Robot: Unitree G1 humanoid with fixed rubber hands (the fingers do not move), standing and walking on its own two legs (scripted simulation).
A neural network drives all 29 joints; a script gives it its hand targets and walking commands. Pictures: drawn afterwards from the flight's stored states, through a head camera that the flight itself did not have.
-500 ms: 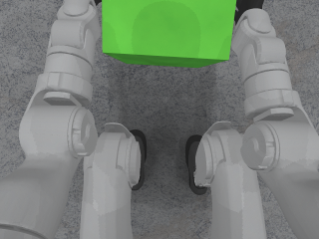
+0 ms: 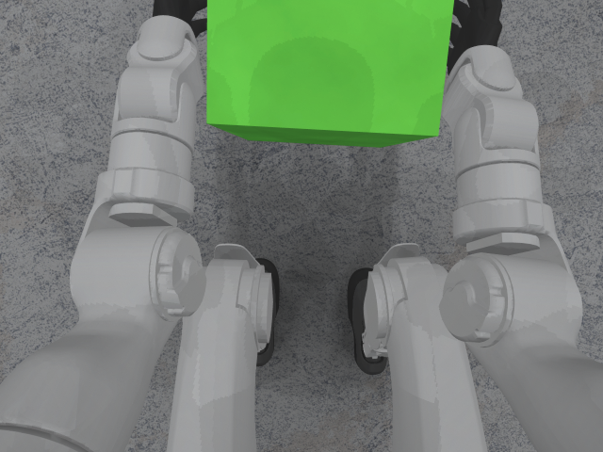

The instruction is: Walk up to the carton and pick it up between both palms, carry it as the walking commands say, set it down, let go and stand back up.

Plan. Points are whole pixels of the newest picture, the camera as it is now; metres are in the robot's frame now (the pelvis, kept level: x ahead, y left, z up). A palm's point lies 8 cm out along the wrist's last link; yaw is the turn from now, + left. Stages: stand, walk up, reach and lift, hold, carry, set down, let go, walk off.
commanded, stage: reach and lift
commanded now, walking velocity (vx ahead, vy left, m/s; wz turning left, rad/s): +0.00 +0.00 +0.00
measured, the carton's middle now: (322, 53) +0.55 +0.02 -0.18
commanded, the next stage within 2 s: none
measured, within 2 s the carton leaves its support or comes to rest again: neither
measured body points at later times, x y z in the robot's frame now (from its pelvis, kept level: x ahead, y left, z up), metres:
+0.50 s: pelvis +0.00 +0.00 +0.06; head +0.30 +0.03 +0.38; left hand +0.54 +0.16 -0.04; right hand +0.52 -0.14 -0.04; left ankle +0.11 +0.10 -0.38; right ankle +0.10 -0.11 -0.38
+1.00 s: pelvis +0.01 +0.00 +0.11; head +0.27 +0.03 +0.47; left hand +0.52 +0.16 +0.04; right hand +0.50 -0.14 +0.04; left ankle +0.11 +0.10 -0.38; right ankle +0.10 -0.11 -0.38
